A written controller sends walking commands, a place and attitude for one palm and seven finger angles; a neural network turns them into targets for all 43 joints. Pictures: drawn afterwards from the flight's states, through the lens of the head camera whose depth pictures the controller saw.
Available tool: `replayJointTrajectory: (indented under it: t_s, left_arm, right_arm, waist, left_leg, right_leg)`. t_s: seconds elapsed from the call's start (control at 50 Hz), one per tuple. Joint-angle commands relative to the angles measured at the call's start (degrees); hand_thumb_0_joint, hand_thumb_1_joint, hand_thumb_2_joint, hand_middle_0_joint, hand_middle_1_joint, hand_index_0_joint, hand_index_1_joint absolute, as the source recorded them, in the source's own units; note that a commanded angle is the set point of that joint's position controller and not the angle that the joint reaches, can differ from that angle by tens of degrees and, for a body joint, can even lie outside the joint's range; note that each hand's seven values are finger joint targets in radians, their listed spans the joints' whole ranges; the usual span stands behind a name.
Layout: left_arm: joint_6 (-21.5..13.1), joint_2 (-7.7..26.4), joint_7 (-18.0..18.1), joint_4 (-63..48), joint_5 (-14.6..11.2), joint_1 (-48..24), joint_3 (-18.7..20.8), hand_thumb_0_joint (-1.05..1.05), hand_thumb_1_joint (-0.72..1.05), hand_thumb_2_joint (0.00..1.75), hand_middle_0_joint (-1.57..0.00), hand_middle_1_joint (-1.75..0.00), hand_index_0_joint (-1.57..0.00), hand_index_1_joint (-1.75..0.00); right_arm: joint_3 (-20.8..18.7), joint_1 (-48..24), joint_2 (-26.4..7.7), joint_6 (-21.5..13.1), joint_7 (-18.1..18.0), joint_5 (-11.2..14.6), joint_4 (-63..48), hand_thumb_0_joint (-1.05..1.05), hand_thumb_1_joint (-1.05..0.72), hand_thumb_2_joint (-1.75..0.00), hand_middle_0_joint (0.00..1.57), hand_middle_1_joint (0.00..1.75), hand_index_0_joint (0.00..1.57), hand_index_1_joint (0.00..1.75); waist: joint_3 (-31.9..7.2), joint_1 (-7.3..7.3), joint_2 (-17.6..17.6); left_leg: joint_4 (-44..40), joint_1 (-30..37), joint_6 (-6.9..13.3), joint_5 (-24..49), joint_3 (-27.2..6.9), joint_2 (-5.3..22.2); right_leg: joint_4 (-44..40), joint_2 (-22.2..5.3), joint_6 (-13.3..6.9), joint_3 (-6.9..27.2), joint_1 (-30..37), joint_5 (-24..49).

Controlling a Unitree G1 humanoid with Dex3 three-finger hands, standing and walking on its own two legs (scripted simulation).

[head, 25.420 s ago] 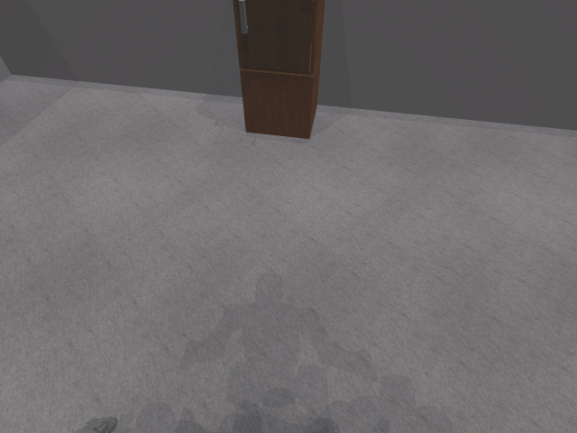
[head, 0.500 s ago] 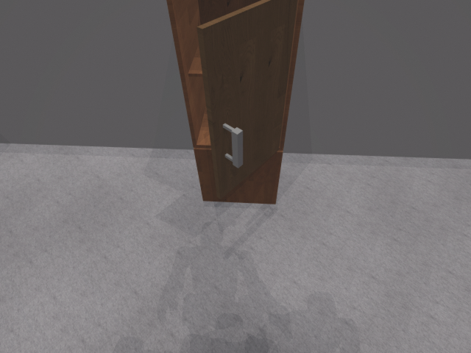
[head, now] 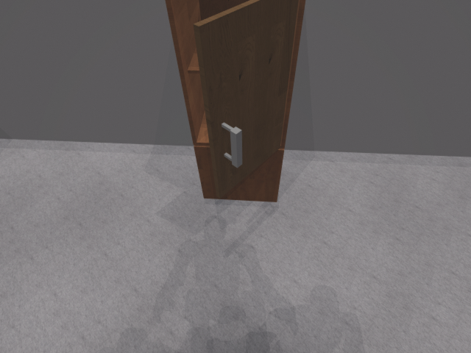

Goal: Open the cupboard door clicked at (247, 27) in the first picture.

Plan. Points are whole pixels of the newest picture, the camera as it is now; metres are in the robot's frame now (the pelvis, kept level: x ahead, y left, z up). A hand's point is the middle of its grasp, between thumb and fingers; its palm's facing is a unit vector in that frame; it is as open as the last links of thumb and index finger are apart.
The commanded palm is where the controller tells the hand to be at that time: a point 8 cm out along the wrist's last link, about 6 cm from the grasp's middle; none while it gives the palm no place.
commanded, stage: look to check the result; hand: left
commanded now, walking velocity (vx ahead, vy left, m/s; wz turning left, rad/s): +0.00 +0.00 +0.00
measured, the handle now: (231, 145) +0.68 +0.06 -0.10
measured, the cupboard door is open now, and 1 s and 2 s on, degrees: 51 51 51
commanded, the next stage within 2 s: walk to a spot facing it in 0.10 s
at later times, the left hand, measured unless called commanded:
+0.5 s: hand out of the picture +0.06 +0.20 -0.18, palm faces -0.07 -0.96 -0.27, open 7.4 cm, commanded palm none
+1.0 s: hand out of the picture +0.11 +0.15 -0.17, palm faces -0.31 -0.91 -0.28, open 7.4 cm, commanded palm none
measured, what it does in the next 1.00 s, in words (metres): lifts its left foot, turning right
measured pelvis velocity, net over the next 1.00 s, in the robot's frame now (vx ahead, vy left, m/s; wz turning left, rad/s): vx -0.01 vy -0.03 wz -0.39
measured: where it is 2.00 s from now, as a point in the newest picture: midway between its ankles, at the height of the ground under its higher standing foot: outside the picture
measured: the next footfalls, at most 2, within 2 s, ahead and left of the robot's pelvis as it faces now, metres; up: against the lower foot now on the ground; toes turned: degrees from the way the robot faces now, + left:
left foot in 1.14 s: +0.09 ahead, +0.11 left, +0.00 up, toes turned -29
right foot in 1.38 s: -0.03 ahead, -0.16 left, +0.00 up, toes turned -37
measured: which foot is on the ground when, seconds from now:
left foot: down 0.00-0.72, up 0.74-1.00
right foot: down 0.00-1.00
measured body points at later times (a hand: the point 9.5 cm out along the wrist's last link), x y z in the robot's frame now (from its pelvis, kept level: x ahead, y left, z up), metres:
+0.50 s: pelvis +0.00 +0.00 -0.01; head +0.03 -0.01 +0.44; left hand +0.07 +0.25 -0.16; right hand +0.02 -0.25 -0.17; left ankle +0.00 +0.13 -0.75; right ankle -0.01 -0.08 -0.75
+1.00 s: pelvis -0.01 -0.03 -0.01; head +0.05 -0.06 +0.44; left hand +0.12 +0.20 -0.15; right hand +0.01 -0.30 -0.15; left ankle +0.02 +0.13 -0.69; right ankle -0.02 -0.11 -0.75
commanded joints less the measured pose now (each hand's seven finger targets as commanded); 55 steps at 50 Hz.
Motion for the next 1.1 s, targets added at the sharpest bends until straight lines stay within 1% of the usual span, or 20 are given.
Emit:
replayJointTrajectory:
  t_s: [0.0,0.2,0.28,0.44,0.5,0.52,0.54,0.56,0.62,0.66,0.68,0.7,0.72,0.74,0.78,0.84,0.96,1.04,1.06,1.08]
  left_arm:
    - [-1.15,10.36,0.44,-2.85,0.23,-0.12,1.78,0.0,0.9,0.9,-0.2,-0.3,-0.2,-0.3]
    - [-1.29,10.97,0.44,-3.38,0.25,-1.08,1.94,0.0,0.9,0.9,-0.2,-0.3,-0.2,-0.3]
    - [0.33,6.9,0.7,-3.71,0.29,0.88,1.76,0.0,0.9,0.9,-0.2,-0.3,-0.2,-0.3]
    - [2.64,8.47,-0.12,-9.44,0.95,1.16,4.33,0.0,0.9,0.9,-0.2,-0.3,-0.2,-0.3]
    - [3.07,6.51,-0.8,-11.94,1.0,0.07,4.46,0.0,0.9,0.9,-0.2,-0.3,-0.2,-0.3]
    - [3.22,5.4,-1.1,-12.61,0.98,0.08,4.44,0.0,0.9,0.9,-0.2,-0.3,-0.2,-0.3]
    - [3.59,4.67,-1.34,-13.51,1.02,-0.78,4.61,0.0,0.9,0.9,-0.2,-0.3,-0.2,-0.3]
    - [3.99,4.49,-1.43,-14.18,1.06,-1.27,4.86,0.0,0.9,0.9,-0.2,-0.3,-0.2,-0.3]
    - [3.57,2.53,-2.13,-14.55,0.98,1.15,4.83,0.0,0.9,0.9,-0.2,-0.3,-0.2,-0.3]
    - [3.3,3.66,-2.15,-13.49,1.13,5.99,5.41,0.0,0.9,0.9,-0.2,-0.3,-0.2,-0.3]
    - [2.87,7.53,-1.66,-12.83,1.52,8.41,6.28,0.0,0.9,0.9,-0.2,-0.3,-0.2,-0.3]
    - [2.51,13.41,-0.82,-12.99,1.7,9.48,7.31,0.0,0.9,0.9,-0.2,-0.3,-0.2,-0.3]
    - [2.62,14.96,-0.69,-13.5,0.93,9.92,7.19,0.0,0.9,0.9,-0.2,-0.3,-0.2,-0.3]
    - [2.68,12.1,-0.16,-14.48,1.19,6.14,7.12,0.0,0.9,0.9,-0.2,-0.3,-0.2,-0.3]
    - [2.31,9.24,0.46,-15.7,1.15,2.83,6.49,0.0,0.9,0.9,-0.2,-0.3,-0.2,-0.3]
    - [1.78,8.91,0.56,-15.6,1.21,4.13,6.31,0.0,0.9,0.9,-0.2,-0.3,-0.2,-0.3]
    - [2.12,9.87,0.26,-15.51,1.6,5.97,6.76,0.0,0.9,0.9,-0.2,-0.3,-0.2,-0.3]
    - [2.59,10.02,-0.1,-17.1,1.26,2.24,6.88,0.0,0.9,0.9,-0.2,-0.3,-0.2,-0.3]
    - [2.68,9.46,-0.2,-17.51,1.05,0.99,6.47,0.0,0.9,0.9,-0.2,-0.3,-0.2,-0.3]
    - [2.81,6.62,-0.53,-18.63,0.47,1.04,6.01,0.0,0.9,0.9,-0.2,-0.3,-0.2,-0.3]
  right_arm:
    - [-1.44,1.07,-8.14,-1.14,-0.48,-0.19,-2.22,0.0,-0.9,-0.9,0.2,0.3,0.2,0.3]
    - [-1.5,0.62,-8.85,-1.23,-0.44,-0.2,-2.33,0.0,-0.9,-0.9,0.2,0.3,0.2,0.3]
    - [-1.09,3.93,-4.06,-0.19,-0.98,-0.31,-2.12,0.0,-0.9,-0.9,0.2,0.3,0.2,0.3]
    - [-3.62,5.6,-5.17,0.91,-1.85,-0.18,-7.21,0.0,-0.9,-0.9,0.2,0.3,0.2,0.3]
    - [-4.35,6.32,-7.11,0.52,-2.05,-0.61,-8.62,0.0,-0.9,-0.9,0.2,0.3,0.2,0.3]
    - [-4.76,6.56,-8.37,0.27,-2.2,-0.81,-8.82,0.0,-0.9,-0.9,0.2,0.3,0.2,0.3]
    - [-5.01,6.71,-8.68,-0.11,-2.24,-0.99,-9.16,0.0,-0.9,-0.9,0.2,0.3,0.2,0.3]
    - [-4.83,6.51,-8.6,-0.34,-2.28,-1.09,-9.67,0.0,-0.9,-0.9,0.2,0.3,0.2,0.3]
    - [-5.06,2.78,-9.11,-0.72,-2.2,-1.56,-11.05,0.0,-0.9,-0.9,0.2,0.3,0.2,0.3]
    - [-5.34,1.41,-9.28,-0.26,-1.89,-0.98,-11.59,0.0,-0.9,-0.9,0.2,0.3,0.2,0.3]
    - [-5.43,0.48,-7.43,0.25,-1.71,-0.31,-12.82,0.0,-0.9,-0.9,0.2,0.3,0.2,0.3]
    - [-4.96,-0.77,-3.34,0.63,-1.17,0.35,-15.31,0.0,-0.9,-0.9,0.2,0.3,0.2,0.3]
    - [-4.83,-0.25,-4.69,1.37,-0.84,0.34,-15.26,0.0,-0.9,-0.9,0.2,0.3,0.2,0.3]
    - [-5.33,-2.67,-4.17,1.57,-0.96,0.24,-15.1,0.0,-0.9,-0.9,0.2,0.3,0.2,0.3]
    - [-4.97,-1.73,-3.78,1.23,-0.85,0.04,-14.92,0.0,-0.9,-0.9,0.2,0.3,0.2,0.3]
    - [-4.38,-1.95,-2.08,1.18,-0.93,0.32,-15.15,0.0,-0.9,-0.9,0.2,0.3,0.2,0.3]
    - [-4.46,-4.97,-2.04,0.73,-1.11,0.91,-17.56,0.0,-0.9,-0.9,0.2,0.3,0.2,0.3]
    - [-4.36,-0.61,-2.62,0.17,-1.47,1.21,-17.19,0.0,-0.9,-0.9,0.2,0.3,0.2,0.3]
    - [-4.47,1.82,-3.4,-0.22,-1.66,1.18,-16.55,0.0,-0.9,-0.9,0.2,0.3,0.2,0.3]
    - [-5.01,3.75,-7.33,-0.9,-2.1,0.53,-16.32,0.0,-0.9,-0.9,0.2,0.3,0.2,0.3]
  waist:
    - [-2.57,-0.09,-2.58]
    - [-3.05,-0.1,-2.22]
    - [-2.8,-0.5,-2.3]
    - [-2.42,-0.94,-3.7]
    - [-1.84,-1.14,3.15]
    - [-2.27,-1.03,7.75]
    - [-1.83,-0.95,11.26]
    - [-1.59,-0.62,9.97]
    - [-3.44,1.61,6.47]
    - [-3.56,3.65,2.06]
    - [-2.58,4.7,-9.1]
    - [-1.53,5.24,-22.67]
    - [-2.16,5.6,-16.25]
    - [-0.33,3.67,-14.42]
    - [-3.43,1.5,-10.8]
    - [-6.94,1.4,-7.45]
    - [-6.41,2.78,-9.26]
    - [-6.95,-0.15,-9.01]
    - [-7.53,-1.51,-7.13]
    - [-7.91,-2.27,2.55]
  left_leg:
    - [-1.8,1.46,2.14,7.63,-4.87,5.39]
    - [-1.9,1.47,1.96,7.81,-4.76,5.41]
    - [1.65,1.58,0.95,7.46,-1.37,6.0]
    - [8.62,-1.13,1.27,-0.48,1.77,6.72]
    - [3.19,0.76,4.23,-0.21,-3.16,12.99]
    - [-0.09,0.81,6.9,2.14,-6.83,17.73]
    - [-2.78,0.61,10.28,7.39,-9.1,22.54]
    - [-2.73,0.42,12.02,9.98,-9.24,24.42]
    - [4.17,-1.13,8.94,19.87,-0.97,21.12]
    - [12.54,-6.03,4.51,12.24,4.22,16.58]
    - [23.14,-13.17,0.71,-1.75,7.86,9.69]
    - [37.59,-23.41,-2.1,-25.9,8.13,1.1]
    - [45.49,-22.99,-1.38,-27.1,0.28,1.85]
    - [49.83,-26.11,-1.02,-21.87,-3.17,2.15]
    - [49.23,-25.67,-1.6,-15.99,-4.46,3.16]
    - [41.99,-22.35,-2.25,-15.01,-3.42,1.69]
    - [30.25,-19.16,-1.9,-15.54,-3.79,-0.58]
    - [14.93,-8.12,-0.97,-9.18,-4.46,-1.47]
    - [7.13,0.1,-0.7,-4.74,-4.53,-0.31]
    - [-0.41,7.87,2.4,-6.13,-14.43,9.03]
  right_leg:
    - [-3.7,-9.28,0.4,8.37,-0.28,10.42]
    - [-4.0,-9.35,0.62,8.66,0.69,11.5]
    - [-0.87,-9.22,0.89,10.16,-1.59,16.85]
    - [4.65,-8.51,-1.65,16.11,-8.69,14.19]
    - [13.68,-3.08,0.39,12.18,-15.21,7.78]
    - [21.85,-1.03,1.27,9.01,-17.0,1.03]
    - [31.93,-0.32,2.14,6.24,-19.66,-15.18]
    - [37.84,-1.65,2.34,7.21,-21.19,-20.0]
    - [28.77,-3.61,2.21,4.98,-14.24,-17.9]
    - [15.79,-2.28,2.15,2.94,-5.79,-4.71]
    - [5.04,-7.65,-0.24,13.9,-1.68,7.43]
    - [-2.28,-21.42,-7.25,34.16,-0.43,17.65]
    - [-3.01,-22.63,-11.52,35.84,-4.1,7.01]
    - [-2.37,-18.3,-10.55,35.61,-5.65,3.44]
    - [0.46,-15.59,-8.89,30.37,-3.78,9.36]
    - [2.86,-13.36,-8.42,27.83,-0.59,19.42]
    - [3.36,-11.75,-8.29,31.95,0.84,22.1]
    - [5.4,-8.97,-5.16,32.48,-6.49,17.48]
    - [7.71,-6.94,-2.58,30.68,-12.28,13.3]
    - [13.67,-0.61,0.52,25.07,-22.44,0.88]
